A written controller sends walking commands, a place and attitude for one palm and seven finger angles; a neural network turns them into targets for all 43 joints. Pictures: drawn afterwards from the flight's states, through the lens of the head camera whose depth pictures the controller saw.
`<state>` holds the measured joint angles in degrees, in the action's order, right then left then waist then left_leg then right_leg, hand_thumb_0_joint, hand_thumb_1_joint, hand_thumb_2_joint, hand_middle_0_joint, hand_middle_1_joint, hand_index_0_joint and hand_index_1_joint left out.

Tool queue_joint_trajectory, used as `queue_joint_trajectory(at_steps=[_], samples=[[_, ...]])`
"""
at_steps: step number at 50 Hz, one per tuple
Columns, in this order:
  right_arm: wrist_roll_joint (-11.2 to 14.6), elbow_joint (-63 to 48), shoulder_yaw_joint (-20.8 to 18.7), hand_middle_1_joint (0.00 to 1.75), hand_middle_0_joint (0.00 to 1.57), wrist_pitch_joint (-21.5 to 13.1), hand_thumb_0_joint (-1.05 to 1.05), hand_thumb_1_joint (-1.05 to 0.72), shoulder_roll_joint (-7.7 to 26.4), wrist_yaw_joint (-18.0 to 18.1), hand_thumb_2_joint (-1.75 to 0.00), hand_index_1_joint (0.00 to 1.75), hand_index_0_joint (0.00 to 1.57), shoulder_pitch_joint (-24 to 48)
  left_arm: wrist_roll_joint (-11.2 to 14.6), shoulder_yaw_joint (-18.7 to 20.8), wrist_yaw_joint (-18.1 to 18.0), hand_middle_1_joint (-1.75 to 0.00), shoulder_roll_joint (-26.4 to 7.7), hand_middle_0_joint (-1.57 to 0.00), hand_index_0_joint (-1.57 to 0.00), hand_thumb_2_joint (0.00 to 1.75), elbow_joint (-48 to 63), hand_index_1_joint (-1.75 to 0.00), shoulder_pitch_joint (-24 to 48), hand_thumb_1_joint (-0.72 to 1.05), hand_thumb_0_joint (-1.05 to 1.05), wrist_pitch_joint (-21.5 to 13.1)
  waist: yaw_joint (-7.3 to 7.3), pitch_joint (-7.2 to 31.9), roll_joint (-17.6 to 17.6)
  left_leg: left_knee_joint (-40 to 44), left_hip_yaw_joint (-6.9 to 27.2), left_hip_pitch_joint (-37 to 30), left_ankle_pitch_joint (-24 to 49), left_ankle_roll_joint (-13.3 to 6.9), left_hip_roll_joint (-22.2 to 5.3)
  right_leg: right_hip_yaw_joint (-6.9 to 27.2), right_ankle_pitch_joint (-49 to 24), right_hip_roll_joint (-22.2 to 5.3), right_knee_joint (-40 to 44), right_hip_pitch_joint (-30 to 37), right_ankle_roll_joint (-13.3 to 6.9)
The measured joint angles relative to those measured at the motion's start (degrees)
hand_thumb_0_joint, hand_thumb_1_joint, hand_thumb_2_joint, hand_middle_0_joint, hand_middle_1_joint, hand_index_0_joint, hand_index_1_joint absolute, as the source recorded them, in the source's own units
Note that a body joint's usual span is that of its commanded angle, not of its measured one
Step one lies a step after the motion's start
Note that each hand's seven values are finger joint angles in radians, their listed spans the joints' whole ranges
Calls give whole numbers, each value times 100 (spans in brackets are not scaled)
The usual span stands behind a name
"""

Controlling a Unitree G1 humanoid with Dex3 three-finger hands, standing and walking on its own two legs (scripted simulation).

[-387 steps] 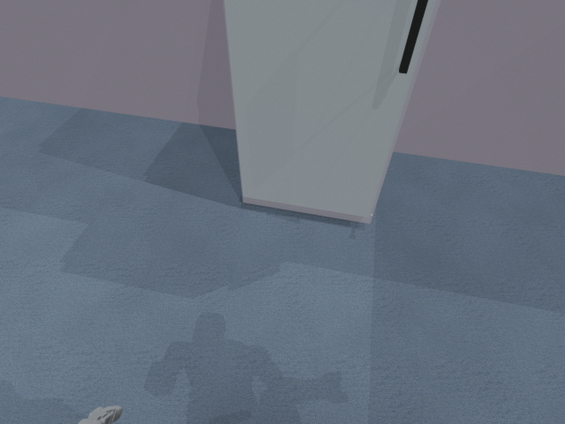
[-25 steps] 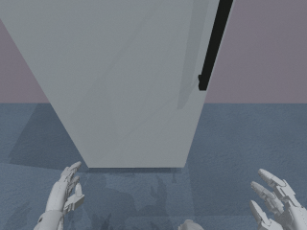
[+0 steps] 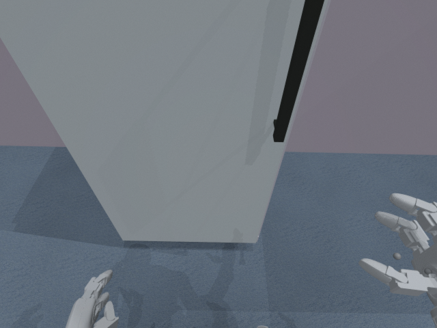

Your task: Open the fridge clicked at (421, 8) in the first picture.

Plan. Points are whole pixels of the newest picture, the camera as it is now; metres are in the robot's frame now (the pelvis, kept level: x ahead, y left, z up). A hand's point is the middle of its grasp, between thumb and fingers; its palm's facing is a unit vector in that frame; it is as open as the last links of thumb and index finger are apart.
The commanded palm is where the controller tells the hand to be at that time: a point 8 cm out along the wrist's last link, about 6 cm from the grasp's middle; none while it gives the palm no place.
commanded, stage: raise the hand to about handle height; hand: right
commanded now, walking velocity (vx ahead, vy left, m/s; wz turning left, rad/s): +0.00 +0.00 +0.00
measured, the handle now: (299, 44) +0.54 -0.11 +0.26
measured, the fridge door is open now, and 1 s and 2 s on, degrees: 0 0 0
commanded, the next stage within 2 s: move the hooked fingers beside the handle in 1.16 s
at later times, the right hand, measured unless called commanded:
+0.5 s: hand out of the picture +0.24 -0.27 +0.17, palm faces +0.09 +0.99 -0.09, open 13.9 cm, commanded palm +0.22 -0.32 +0.19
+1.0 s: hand (431, 192) +0.27 -0.26 +0.20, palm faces +0.10 +0.99 -0.06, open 14.0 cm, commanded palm +0.24 -0.30 +0.21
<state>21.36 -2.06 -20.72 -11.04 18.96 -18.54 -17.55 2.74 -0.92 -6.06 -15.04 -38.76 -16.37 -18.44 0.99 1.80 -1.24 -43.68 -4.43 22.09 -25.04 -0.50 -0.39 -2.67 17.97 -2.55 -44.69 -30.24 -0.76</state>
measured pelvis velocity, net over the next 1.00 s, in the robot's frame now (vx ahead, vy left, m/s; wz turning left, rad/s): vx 0.00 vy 0.02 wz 0.00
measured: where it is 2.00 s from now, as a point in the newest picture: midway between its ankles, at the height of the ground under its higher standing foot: outside the picture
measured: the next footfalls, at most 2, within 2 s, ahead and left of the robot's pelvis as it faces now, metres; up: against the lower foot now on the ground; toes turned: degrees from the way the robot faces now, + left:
none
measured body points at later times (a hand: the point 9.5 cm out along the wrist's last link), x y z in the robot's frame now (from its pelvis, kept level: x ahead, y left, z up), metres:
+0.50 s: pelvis -0.01 -0.01 +0.02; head -0.02 +0.00 +0.47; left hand +0.21 +0.20 -0.03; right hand +0.23 -0.33 +0.18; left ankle -0.02 +0.11 -0.71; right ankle +0.05 -0.11 -0.71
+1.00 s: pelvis +0.00 +0.02 +0.03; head -0.04 +0.03 +0.48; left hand +0.18 +0.26 -0.04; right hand +0.26 -0.31 +0.20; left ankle -0.02 +0.11 -0.71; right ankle +0.05 -0.11 -0.71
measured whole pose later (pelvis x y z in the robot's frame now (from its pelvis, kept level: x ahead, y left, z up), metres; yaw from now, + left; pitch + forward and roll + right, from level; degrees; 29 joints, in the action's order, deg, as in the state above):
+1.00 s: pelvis +0.00 +0.02 +0.03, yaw +0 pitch -5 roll +1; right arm 19.4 4.6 -24.7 9.8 25.6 -21.3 4.1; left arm 5.3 -3.4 -7.8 -16.1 -38.2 -11.5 -12.5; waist 2.8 0.2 -2.2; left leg -27.9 -4.6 5.9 -17.6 -1.7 1.0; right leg -2.6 10.7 -2.9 -28.8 -13.6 0.5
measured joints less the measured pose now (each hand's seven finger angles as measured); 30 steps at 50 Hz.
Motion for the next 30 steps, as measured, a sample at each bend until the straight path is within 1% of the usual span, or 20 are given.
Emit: queue_joint_trajectory(at_steps=[4, 7, 9, 13, 16, 20, 22, 25, 30], samples=[[-150, 27, 215, 94, 27, 196, 0, 9, 33, -109, -47, 94, 27, 210, 18, 21, -51, -30, -114, -21, -20, 90, -30, -30, 149, 91, 1, -1, 75, -115, 19, 184, -15, -186, 83, 44, -38, 7, -57, 51, 135, 154, -53], [-219, -83, 281, 98, 28, 336, 0, 16, 111, -129, -44, 98, 27, 316, 16, -5, -90, -30, -84, -20, -20, 90, -7, -30, 291, 91, 1, 11, 100, -128, 58, 360, -2, -366, 160, 63, -53, -11, -113, 75, 291, 332, -74], [-224, -174, 242, 101, 28, 390, 0, 21, 176, -107, -42, 101, 28, 410, 14, -39, -101, -30, -31, -20, -20, 90, 29, -30, 369, 91, 1, 22, 120, -115, 79, 493, 3, -513, 214, 70, -57, -19, -151, 85, 406, 474, -78], [-118, -156, 40, 107, 29, 584, 0, 30, 307, -95, -38, 107, 29, 749, 60, -148, -104, -30, 70, -20, -20, 90, 106, -30, 496, 91, 1, 73, 186, -87, 67, 762, -10, -816, 326, 79, -59, -11, -240, 105, 635, 758, -80], [-87, 41, -56, 111, 30, 914, 0, 37, 374, -134, -35, 112, 29, 1094, 111, -241, -116, -30, 103, -20, -20, 90, 152, -30, 579, 91, 1, 133, 258, -121, 11, 955, -37, -1012, 423, 83, -64, 10, -335, 126, 810, 938, -85], [-178, 219, -14, 116, 30, 1422, -1, 44, 442, -196, -33, 116, 29, 1431, 143, -352, -151, -30, 114, -21, -20, 90, 201, -30, 659, 91, 1, 247, 331, -193, -70, 1177, -72, -1201, 554, 82, -73, 39, -484, 153, 1045, 1123, -89], [-214, 232, 9, 117, 30, 1575, -1, 46, 469, -222, -32, 117, 29, 1534, 143, -399, -169, -30, 127, -21, -20, 90, 198, -30, 685, 90, 1, 302, 347, -220, -88, 1273, -80, -1281, 612, 75, -73, 45, -554, 161, 1162, 1211, -85], [-235, 224, -22, 118, 30, 1661, -1, 48, 529, -250, -31, 118, 29, 1697, 131, -460, -194, -30, 152, -21, -20, 90, 158, -30, 693, 90, 1, 368, 356, -235, -82, 1404, -92, -1399, 684, 53, -60, 56, -644, 158, 1320, 1342, -66], [-207, 455, -218, 119, 31, 1774, -1, 50, 721, -306, -30, 119, 30, 2122, 168, -511, -215, -30, 152, -21, -20, 90, 66, -30, 650, 90, 1, 462, 337, -224, -59, 1588, -116, -1573, 777, 1, -14, 84, -761, 128, 1531, 1528, -14]])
